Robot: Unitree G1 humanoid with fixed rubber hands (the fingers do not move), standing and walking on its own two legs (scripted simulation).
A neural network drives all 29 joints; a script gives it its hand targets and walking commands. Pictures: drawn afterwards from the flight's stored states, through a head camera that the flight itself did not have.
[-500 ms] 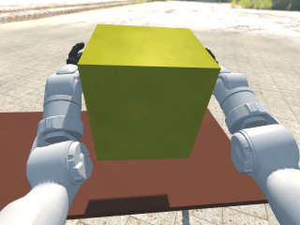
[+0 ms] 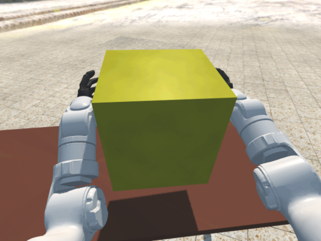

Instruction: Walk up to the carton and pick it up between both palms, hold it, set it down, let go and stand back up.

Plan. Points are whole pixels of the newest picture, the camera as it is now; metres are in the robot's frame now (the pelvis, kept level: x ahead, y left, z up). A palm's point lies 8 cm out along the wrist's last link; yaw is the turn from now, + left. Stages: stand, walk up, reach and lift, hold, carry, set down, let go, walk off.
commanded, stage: set down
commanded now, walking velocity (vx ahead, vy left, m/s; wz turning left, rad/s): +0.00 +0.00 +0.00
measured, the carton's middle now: (158, 118) +0.38 +0.02 +0.20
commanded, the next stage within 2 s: none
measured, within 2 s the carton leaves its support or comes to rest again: neither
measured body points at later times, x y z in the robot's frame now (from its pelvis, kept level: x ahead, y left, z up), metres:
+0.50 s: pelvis -0.03 -0.01 +0.00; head -0.09 +0.01 +0.45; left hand +0.35 +0.20 +0.23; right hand +0.40 -0.14 +0.23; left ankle +0.01 +0.14 -0.75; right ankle -0.04 -0.11 -0.75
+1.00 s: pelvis -0.01 -0.01 +0.00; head -0.05 +0.00 +0.45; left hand +0.36 +0.23 +0.18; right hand +0.43 -0.11 +0.19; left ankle +0.01 +0.14 -0.75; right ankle -0.04 -0.11 -0.75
